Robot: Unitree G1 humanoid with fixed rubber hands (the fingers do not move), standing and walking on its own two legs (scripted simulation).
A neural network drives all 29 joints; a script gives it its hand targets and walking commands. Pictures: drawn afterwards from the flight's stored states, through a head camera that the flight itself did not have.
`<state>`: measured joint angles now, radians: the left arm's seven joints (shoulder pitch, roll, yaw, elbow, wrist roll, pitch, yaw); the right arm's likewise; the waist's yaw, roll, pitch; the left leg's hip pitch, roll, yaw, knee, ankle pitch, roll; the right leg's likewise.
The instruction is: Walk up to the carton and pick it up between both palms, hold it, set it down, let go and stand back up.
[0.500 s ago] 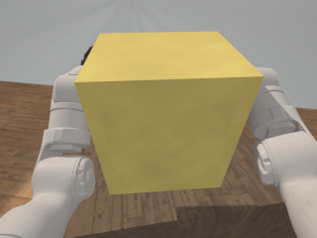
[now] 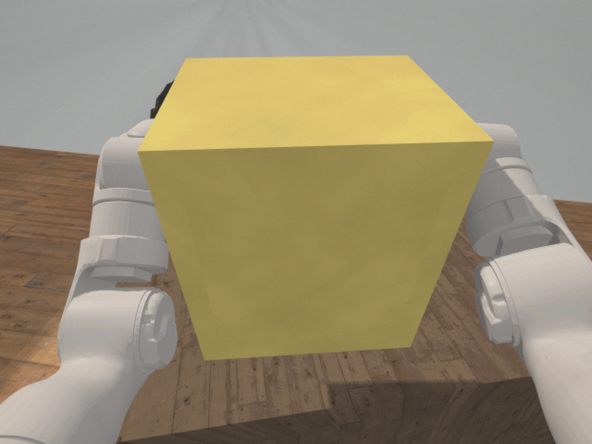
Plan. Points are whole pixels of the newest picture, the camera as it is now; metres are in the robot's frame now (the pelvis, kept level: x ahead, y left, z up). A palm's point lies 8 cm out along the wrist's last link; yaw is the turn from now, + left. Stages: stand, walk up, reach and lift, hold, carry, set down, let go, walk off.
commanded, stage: hold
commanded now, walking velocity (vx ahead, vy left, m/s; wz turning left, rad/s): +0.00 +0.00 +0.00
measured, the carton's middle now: (304, 210) +0.29 +0.00 +0.27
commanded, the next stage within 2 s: set down in 0.14 s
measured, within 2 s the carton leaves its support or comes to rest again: neither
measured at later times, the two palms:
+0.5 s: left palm (163, 131) +0.38 +0.17 +0.33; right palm (423, 128) +0.38 -0.16 +0.34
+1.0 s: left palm (177, 182) +0.40 +0.16 +0.25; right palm (406, 168) +0.40 -0.16 +0.27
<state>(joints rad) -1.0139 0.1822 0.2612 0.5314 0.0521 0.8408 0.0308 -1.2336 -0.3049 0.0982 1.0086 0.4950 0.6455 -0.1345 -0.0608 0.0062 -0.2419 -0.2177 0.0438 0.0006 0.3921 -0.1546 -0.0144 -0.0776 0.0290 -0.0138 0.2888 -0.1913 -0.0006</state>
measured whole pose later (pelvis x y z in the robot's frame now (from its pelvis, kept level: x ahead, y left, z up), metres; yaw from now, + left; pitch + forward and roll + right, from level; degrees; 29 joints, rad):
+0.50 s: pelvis -0.01 +0.00 +0.00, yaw +0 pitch -2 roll -1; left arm -1.06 0.20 0.29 0.62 0.07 0.69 -0.02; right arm -1.27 -0.27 -0.02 1.06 0.39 0.50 -0.10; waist -0.05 0.00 -0.19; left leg -0.20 0.04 0.01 0.35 -0.12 -0.01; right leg -0.08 0.02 0.00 0.29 -0.18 0.00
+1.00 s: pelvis +0.00 -0.01 +0.00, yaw +0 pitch -4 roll +0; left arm -0.89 0.19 0.23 0.58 0.06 0.57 0.00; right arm -1.09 -0.21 0.01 1.02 0.33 0.26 -0.07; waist -0.05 -0.06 -0.08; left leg -0.11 0.03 0.00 0.30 -0.11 -0.03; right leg -0.01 0.02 -0.02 0.28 -0.20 -0.01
